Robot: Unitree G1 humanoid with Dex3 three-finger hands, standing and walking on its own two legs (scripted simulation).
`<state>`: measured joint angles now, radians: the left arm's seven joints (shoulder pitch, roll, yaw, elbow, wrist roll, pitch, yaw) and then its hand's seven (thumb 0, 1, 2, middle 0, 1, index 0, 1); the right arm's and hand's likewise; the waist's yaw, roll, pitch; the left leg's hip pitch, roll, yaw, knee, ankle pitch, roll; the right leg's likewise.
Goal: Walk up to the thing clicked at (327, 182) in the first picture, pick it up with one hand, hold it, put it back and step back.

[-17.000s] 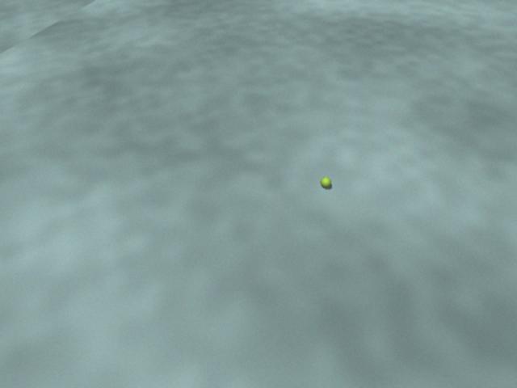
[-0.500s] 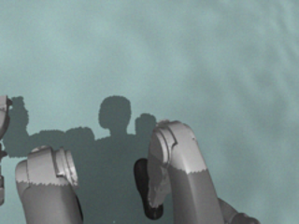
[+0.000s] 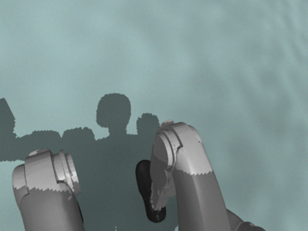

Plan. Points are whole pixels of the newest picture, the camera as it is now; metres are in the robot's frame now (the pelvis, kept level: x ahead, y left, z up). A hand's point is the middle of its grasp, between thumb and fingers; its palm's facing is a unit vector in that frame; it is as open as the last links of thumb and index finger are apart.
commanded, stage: close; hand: left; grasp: from above
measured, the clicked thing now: out of the picture +0.37 +0.32 -0.26
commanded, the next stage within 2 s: settle in 1.80 s
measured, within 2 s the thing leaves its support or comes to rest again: neither
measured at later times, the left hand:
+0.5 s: hand out of the picture +0.38 +0.33 -0.25, palm faces -0.47 -0.19 -0.86, open 13.2 cm
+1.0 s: hand out of the picture +0.38 +0.31 -0.25, palm faces -0.40 -0.18 -0.90, open 12.1 cm
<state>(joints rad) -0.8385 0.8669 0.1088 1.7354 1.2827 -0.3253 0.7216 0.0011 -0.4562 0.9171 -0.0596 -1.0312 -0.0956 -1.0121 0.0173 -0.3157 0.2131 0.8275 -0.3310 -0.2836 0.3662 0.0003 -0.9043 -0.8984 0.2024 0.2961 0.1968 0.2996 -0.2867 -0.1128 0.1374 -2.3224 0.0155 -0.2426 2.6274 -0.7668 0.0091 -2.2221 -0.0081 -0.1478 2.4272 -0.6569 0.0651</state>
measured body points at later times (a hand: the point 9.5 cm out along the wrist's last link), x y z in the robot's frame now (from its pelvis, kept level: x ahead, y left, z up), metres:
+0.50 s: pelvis +0.00 +0.00 +0.00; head +0.25 +0.13 +0.35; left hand +0.40 +0.34 -0.20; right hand +0.08 -0.27 -0.06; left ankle +0.06 +0.12 -0.25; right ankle +0.12 -0.13 -0.25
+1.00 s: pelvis -0.01 +0.00 +0.01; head +0.24 +0.14 +0.35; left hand +0.40 +0.32 -0.20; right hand +0.10 -0.27 -0.05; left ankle +0.06 +0.12 -0.25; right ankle +0.12 -0.13 -0.25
